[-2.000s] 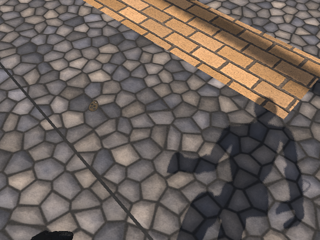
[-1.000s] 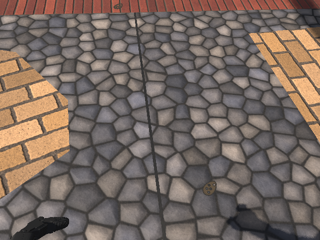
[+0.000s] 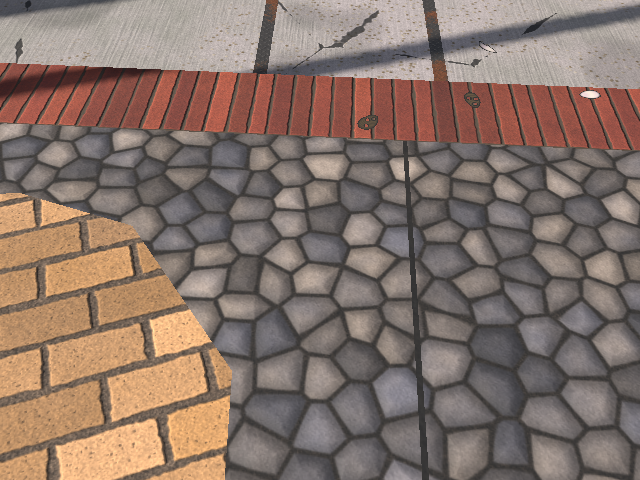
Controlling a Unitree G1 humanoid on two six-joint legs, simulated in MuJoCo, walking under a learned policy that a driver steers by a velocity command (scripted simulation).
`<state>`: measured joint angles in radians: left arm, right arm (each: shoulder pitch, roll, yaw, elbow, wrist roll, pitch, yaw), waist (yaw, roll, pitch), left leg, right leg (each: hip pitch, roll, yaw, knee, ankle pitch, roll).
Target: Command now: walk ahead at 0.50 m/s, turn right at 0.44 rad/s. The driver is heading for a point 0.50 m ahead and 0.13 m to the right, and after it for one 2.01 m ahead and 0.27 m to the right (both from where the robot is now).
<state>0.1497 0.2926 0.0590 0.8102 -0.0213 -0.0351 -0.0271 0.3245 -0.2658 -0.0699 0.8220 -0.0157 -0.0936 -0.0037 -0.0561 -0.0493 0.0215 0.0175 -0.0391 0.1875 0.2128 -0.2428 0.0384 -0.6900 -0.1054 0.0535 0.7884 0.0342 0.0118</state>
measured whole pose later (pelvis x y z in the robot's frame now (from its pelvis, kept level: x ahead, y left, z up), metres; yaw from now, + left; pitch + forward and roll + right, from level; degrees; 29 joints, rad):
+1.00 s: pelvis +0.45 -0.08 -0.01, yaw -17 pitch +1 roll +0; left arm 0.15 0.28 0.05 0.69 0.01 0.01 0.04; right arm 0.17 -0.29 -0.06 0.77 0.02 0.02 0.00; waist -0.03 0.01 0.06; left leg -0.36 -0.09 -0.13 0.49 -0.13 0.02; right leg -0.31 0.02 0.08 0.54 -0.26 0.02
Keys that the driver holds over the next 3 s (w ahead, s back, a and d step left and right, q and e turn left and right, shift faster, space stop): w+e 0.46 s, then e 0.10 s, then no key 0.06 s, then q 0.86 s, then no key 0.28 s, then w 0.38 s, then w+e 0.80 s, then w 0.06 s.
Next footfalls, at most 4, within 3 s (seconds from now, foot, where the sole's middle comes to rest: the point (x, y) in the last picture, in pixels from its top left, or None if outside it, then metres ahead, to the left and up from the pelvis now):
0.18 right None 0.27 -0.13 -0.78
0.62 left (320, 435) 0.59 -0.01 -0.78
1.00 right None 0.48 -0.22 -0.78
1.38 left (294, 463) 0.53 0.04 -0.78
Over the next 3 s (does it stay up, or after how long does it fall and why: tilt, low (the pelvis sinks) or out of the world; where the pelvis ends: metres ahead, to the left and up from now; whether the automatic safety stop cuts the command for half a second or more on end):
stays up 0.99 -0.04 0.00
